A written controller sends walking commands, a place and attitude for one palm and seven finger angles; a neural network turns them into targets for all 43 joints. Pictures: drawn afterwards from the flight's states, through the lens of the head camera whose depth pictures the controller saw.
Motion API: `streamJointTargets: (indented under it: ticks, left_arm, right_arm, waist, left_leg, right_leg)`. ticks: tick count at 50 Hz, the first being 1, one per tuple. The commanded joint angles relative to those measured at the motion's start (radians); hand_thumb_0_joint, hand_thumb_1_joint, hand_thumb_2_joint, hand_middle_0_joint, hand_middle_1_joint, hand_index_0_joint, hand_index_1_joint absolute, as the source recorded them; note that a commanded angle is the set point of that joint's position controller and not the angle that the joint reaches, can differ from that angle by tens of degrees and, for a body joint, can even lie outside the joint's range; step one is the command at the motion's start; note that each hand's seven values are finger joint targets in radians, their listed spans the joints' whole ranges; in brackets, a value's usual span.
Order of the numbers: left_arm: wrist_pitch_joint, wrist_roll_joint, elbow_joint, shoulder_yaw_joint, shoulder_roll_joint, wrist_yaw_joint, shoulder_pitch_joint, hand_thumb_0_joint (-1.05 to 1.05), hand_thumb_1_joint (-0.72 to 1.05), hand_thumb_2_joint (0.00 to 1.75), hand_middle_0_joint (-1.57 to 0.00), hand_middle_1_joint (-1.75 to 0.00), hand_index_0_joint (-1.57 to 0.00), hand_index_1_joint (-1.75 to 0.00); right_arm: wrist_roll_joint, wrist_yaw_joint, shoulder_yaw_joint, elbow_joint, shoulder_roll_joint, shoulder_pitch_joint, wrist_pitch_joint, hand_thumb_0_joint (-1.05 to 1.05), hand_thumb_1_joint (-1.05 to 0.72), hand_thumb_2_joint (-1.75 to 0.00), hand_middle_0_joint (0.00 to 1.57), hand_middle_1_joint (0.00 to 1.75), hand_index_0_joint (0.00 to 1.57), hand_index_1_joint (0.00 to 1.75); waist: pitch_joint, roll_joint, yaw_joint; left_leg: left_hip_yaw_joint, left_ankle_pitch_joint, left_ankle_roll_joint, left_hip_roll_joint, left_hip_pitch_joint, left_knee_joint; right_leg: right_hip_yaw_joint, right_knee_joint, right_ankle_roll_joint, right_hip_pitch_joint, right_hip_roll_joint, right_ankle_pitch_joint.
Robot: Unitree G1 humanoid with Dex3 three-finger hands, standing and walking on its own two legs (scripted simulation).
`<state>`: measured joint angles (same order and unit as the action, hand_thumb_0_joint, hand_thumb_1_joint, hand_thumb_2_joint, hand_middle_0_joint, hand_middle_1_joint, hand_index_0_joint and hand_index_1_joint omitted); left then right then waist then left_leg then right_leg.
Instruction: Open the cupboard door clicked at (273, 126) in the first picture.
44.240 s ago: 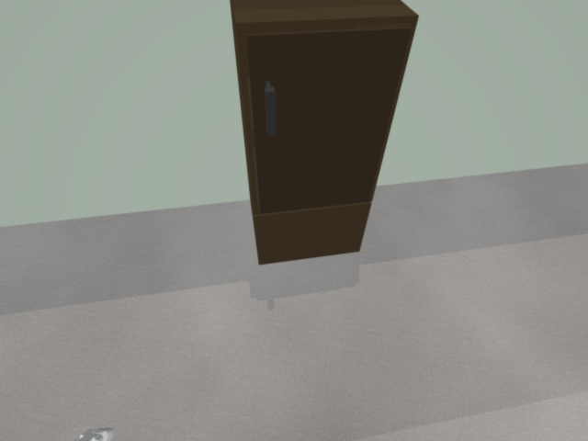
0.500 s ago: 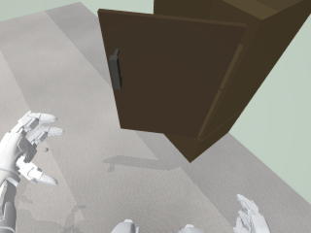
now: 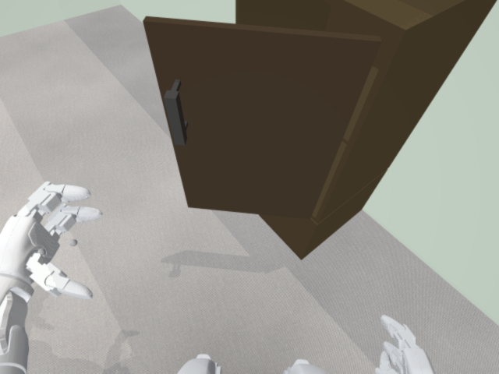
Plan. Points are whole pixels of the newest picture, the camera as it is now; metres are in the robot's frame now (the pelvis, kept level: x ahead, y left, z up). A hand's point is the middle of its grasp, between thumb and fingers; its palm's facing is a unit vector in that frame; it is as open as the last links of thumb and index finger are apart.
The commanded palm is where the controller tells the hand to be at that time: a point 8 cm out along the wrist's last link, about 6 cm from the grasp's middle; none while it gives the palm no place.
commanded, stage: move the hooked fingers beside the handle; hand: left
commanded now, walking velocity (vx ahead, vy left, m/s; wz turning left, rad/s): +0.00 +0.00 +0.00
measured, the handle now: (178, 113) +0.59 +0.18 +0.04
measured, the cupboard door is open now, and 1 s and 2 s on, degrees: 46 46 46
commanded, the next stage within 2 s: none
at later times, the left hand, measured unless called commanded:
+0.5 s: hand (98, 204) +0.35 +0.26 +0.06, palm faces -0.07 -1.00 -0.01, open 14.0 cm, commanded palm +0.33 +0.31 +0.06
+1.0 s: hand (118, 166) +0.43 +0.25 +0.06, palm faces -0.06 -1.00 +0.00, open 14.0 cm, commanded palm +0.42 +0.30 +0.06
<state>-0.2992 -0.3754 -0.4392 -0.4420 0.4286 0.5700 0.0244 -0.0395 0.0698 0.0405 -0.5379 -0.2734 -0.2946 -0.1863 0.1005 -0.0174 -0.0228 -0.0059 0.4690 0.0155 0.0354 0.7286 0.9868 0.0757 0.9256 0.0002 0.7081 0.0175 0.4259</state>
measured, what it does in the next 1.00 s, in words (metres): stands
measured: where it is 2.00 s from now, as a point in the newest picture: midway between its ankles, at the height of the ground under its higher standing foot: outside the picture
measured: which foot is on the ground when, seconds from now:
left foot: down 0.00-1.00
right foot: down 0.00-1.00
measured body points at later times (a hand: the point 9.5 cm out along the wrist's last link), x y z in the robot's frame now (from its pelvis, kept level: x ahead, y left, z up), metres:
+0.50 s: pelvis +0.00 +0.00 +0.00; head +0.07 +0.02 +0.44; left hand +0.35 +0.31 +0.06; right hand +0.13 -0.26 -0.09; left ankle +0.01 +0.11 -0.68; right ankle +0.02 -0.12 -0.68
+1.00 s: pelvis +0.00 +0.00 -0.01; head +0.10 +0.02 +0.42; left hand +0.43 +0.31 +0.06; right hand +0.06 -0.27 -0.11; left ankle +0.01 +0.11 -0.68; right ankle +0.02 -0.12 -0.68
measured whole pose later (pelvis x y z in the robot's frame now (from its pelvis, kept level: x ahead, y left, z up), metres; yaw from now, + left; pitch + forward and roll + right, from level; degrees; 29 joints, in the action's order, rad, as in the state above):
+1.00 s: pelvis +0.00 +0.00 -0.01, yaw -1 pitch +18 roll -2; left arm -0.36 -0.22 -1.01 -0.46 0.56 0.52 0.64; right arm -0.03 0.06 0.04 -0.60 -0.29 -0.34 -0.04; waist 0.10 0.00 -0.10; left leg -0.02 0.48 0.02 0.05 0.88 1.05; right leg 0.06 0.99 0.00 0.87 0.01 0.43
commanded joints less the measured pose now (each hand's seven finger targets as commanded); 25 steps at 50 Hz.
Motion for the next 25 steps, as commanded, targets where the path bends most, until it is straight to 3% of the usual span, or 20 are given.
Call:
streamJointTargets:
  ticks: [1, 3, 5, 8, 10, 12, 14, 17, 18, 20, 21, 23, 25]
  left_arm:
    - [-0.061, -0.027, 0.19, -0.093, 0.26, 0.008, 0.178, 0.0, -0.5, 0.3, -0.3, -1.2, -0.3, -1.2]
    - [-0.058, -0.033, 0.175, -0.095, 0.261, 0.011, 0.178, 0.0, -0.5, 0.3, -0.3, -1.2, -0.3, -1.2]
    - [-0.056, -0.031, 0.17, -0.087, 0.252, 0.016, 0.184, 0.0, -0.5, 0.3, -0.3, -1.2, -0.3, -1.2]
    - [-0.059, -0.017, 0.132, -0.097, 0.299, 0.011, 0.334, 0.0, -0.5, 0.3, -0.3, -1.2, -0.3, -1.2]
    - [-0.068, -0.005, 0.103, -0.076, 0.29, 0.017, 0.406, 0.0, -0.5, 0.3, -0.3, -1.2, -0.3, -1.2]
    - [-0.08, 0.005, 0.122, -0.047, 0.277, 0.02, 0.44, 0.0, -0.5, 0.3, -0.3, -1.2, -0.3, -1.2]
    - [-0.076, 0.008, 0.108, -0.05, 0.287, 0.018, 0.448, 0.0, -0.5, 0.3, -0.3, -1.2, -0.3, -1.2]
    - [-0.049, 0.024, 0.039, -0.026, 0.268, 0.005, 0.481, 0.0, -0.5, 0.3, -0.3, -1.2, -0.3, -1.2]
    - [-0.043, 0.023, 0.021, -0.044, 0.288, -0.002, 0.496, 0.0, -0.5, 0.3, -0.3, -1.2, -0.3, -1.2]
    - [-0.033, 0.039, -0.003, -0.034, 0.281, -0.017, 0.523, 0.0, -0.5, 0.3, -0.3, -1.2, -0.3, -1.2]
    - [-0.035, 0.043, -0.013, -0.064, 0.31, -0.029, 0.516, 0.0, -0.5, 0.3, -0.3, -1.2, -0.3, -1.2]
    - [-0.045, 0.049, -0.014, -0.071, 0.322, -0.041, 0.521, 0.0, -0.5, 0.3, -0.3, -1.2, -0.3, -1.2]
    - [-0.056, 0.056, -0.016, -0.057, 0.298, -0.05, 0.523, 0.0, -0.5, 0.3, -0.3, -1.2, -0.3, -1.2]
  right_arm:
    - [-0.007, 0.014, -0.07, 0.132, -0.159, 0.011, -0.057, 0.0, -0.9, -0.9, 0.2, 0.3, 0.2, 0.3]
    - [-0.005, 0.016, -0.071, 0.131, -0.162, 0.011, -0.057, 0.0, -0.9, -0.9, 0.2, 0.3, 0.2, 0.3]
    - [-0.008, 0.015, -0.069, 0.134, -0.159, 0.016, -0.055, 0.0, -0.9, -0.9, 0.2, 0.3, 0.2, 0.3]
    - [-0.004, 0.027, -0.067, 0.108, -0.169, 0.004, -0.05, 0.0, -0.9, -0.9, 0.2, 0.3, 0.2, 0.3]
    - [-0.007, 0.032, -0.064, 0.103, -0.166, 0.004, -0.049, 0.0, -0.9, -0.9, 0.2, 0.3, 0.2, 0.3]
    - [-0.008, 0.034, -0.066, 0.099, -0.165, 0.0, -0.053, 0.0, -0.9, -0.9, 0.2, 0.3, 0.2, 0.3]
    - [-0.006, 0.032, -0.069, 0.095, -0.166, -0.013, -0.049, 0.0, -0.9, -0.9, 0.2, 0.3, 0.2, 0.3]
    - [-0.01, 0.029, -0.069, 0.088, -0.169, -0.016, -0.035, 0.0, -0.9, -0.9, 0.2, 0.3, 0.2, 0.3]
    - [-0.007, 0.029, -0.068, 0.088, -0.173, -0.024, -0.031, 0.0, -0.9, -0.9, 0.2, 0.3, 0.2, 0.3]
    - [-0.007, 0.023, -0.067, 0.092, -0.17, -0.026, -0.019, 0.0, -0.9, -0.9, 0.2, 0.3, 0.2, 0.3]
    - [-0.005, 0.021, -0.071, 0.092, -0.173, -0.033, -0.013, 0.0, -0.9, -0.9, 0.2, 0.3, 0.2, 0.3]
    - [-0.002, 0.014, -0.07, 0.098, -0.173, -0.044, -0.002, 0.0, -0.9, -0.9, 0.2, 0.3, 0.2, 0.3]
    - [-0.002, 0.006, -0.073, 0.101, -0.168, -0.051, 0.01, 0.0, -0.9, -0.9, 0.2, 0.3, 0.2, 0.3]
  waist:
    - [0.249, -0.072, 0.008]
    - [0.236, -0.038, 0.006]
    - [0.232, -0.062, 0.006]
    - [0.207, -0.053, -0.019]
    - [0.228, -0.078, -0.024]
    - [0.279, -0.126, -0.018]
    - [0.315, -0.107, -0.017]
    - [0.27, -0.095, -0.026]
    - [0.272, -0.078, -0.017]
    - [0.289, -0.09, -0.017]
    - [0.298, -0.068, -0.008]
    - [0.321, -0.088, -0.002]
    - [0.34, -0.085, -0.007]
  left_leg:
    - [0.025, -0.272, 0.005, -0.034, -0.144, -0.15]
    - [0.025, -0.268, 0.006, -0.033, -0.128, -0.142]
    - [0.023, -0.255, 0.005, -0.036, -0.123, -0.145]
    - [0.027, -0.22, 0.005, -0.03, -0.105, -0.129]
    - [0.03, -0.21, 0.005, -0.032, -0.112, -0.129]
    - [0.04, -0.233, 0.003, -0.03, -0.163, -0.136]
    - [0.042, -0.284, 0.003, -0.027, -0.184, -0.129]
    - [0.045, -0.259, 0.0, -0.025, -0.16, -0.14]
    - [0.049, -0.274, -0.001, -0.025, -0.152, -0.138]
    - [0.044, -0.28, -0.003, -0.027, -0.155, -0.143]
    - [0.047, -0.291, -0.004, -0.025, -0.15, -0.143]
    - [0.042, -0.337, -0.005, -0.026, -0.155, -0.136]
    - [0.039, -0.359, -0.004, -0.022, -0.176, -0.136]
  right_leg:
    - [-0.037, -0.116, -0.026, -0.139, -0.042, -0.202]
    - [-0.041, -0.117, -0.027, -0.142, -0.044, -0.199]
    - [-0.042, -0.119, -0.025, -0.138, -0.04, -0.19]
    - [-0.048, -0.115, -0.026, -0.096, -0.042, -0.148]
    - [-0.051, -0.11, -0.026, -0.089, -0.039, -0.136]
    - [-0.04, -0.098, -0.031, -0.073, -0.038, -0.147]
    - [-0.039, -0.091, -0.032, -0.089, -0.042, -0.196]
    - [-0.028, -0.093, -0.029, -0.051, -0.038, -0.174]
    - [-0.025, -0.086, -0.034, -0.063, -0.041, -0.182]
    - [-0.025, -0.086, -0.03, -0.067, -0.037, -0.193]
    - [-0.025, -0.084, -0.03, -0.08, -0.037, -0.201]
    - [-0.027, -0.074, -0.035, -0.099, -0.04, -0.238]
    - [-0.027, -0.075, -0.03, -0.093, -0.042, -0.253]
